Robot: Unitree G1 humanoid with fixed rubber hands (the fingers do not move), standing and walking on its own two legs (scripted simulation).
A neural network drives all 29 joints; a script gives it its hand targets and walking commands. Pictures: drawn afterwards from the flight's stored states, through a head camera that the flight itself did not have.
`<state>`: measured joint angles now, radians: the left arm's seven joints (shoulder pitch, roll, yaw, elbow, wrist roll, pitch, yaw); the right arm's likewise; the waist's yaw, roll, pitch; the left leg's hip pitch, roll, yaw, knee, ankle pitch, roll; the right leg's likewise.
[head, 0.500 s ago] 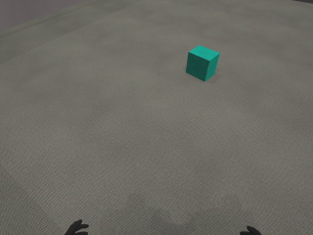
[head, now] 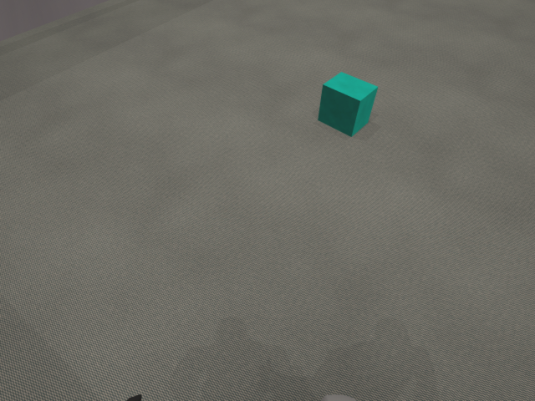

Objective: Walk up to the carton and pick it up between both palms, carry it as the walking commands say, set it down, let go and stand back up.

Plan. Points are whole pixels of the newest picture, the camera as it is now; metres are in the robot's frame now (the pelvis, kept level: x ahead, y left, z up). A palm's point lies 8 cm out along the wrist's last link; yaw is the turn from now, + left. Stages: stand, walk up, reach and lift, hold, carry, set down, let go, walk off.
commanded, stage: walk up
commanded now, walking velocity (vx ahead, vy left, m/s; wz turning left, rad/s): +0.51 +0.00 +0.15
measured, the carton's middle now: (346, 104) +1.74 -0.47 -0.65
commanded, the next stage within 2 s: none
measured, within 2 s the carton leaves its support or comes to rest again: neither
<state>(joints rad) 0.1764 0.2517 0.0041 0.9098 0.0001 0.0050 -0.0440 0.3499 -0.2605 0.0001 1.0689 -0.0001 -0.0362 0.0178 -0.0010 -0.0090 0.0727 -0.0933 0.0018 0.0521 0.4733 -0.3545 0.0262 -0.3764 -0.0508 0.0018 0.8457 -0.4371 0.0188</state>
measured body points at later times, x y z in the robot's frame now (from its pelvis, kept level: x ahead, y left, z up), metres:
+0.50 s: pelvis +0.21 +0.04 -0.03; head +0.22 +0.06 +0.41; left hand +0.18 +0.29 -0.19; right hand +0.32 -0.21 -0.16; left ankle +0.29 +0.15 -0.74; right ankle +0.06 -0.13 -0.71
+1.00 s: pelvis +0.42 +0.04 -0.01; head +0.45 +0.02 +0.44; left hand +0.50 +0.29 -0.14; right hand +0.44 -0.22 -0.17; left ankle +0.31 +0.14 -0.68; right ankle +0.44 -0.09 -0.74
